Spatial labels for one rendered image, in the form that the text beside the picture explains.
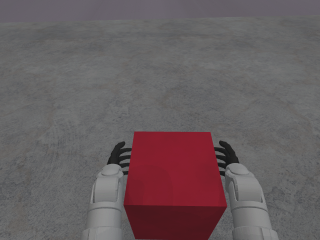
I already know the right robot forearm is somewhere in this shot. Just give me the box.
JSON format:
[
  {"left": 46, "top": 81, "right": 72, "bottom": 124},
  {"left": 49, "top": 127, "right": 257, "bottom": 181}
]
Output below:
[{"left": 225, "top": 163, "right": 279, "bottom": 240}]

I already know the robot left hand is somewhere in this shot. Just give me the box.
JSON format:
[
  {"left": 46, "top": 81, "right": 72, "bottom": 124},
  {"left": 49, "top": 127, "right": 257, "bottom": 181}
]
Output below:
[{"left": 107, "top": 141, "right": 132, "bottom": 175}]

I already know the carton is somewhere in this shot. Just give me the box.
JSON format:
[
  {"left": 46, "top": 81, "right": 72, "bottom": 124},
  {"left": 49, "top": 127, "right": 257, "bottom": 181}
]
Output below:
[{"left": 123, "top": 131, "right": 228, "bottom": 240}]

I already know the robot right hand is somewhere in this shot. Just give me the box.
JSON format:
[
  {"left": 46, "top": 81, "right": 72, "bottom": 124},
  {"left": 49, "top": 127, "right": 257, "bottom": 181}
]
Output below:
[{"left": 214, "top": 140, "right": 239, "bottom": 177}]

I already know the left robot forearm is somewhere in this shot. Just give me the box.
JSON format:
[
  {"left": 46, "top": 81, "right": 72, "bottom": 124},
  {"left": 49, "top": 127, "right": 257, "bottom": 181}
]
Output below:
[{"left": 80, "top": 163, "right": 124, "bottom": 240}]

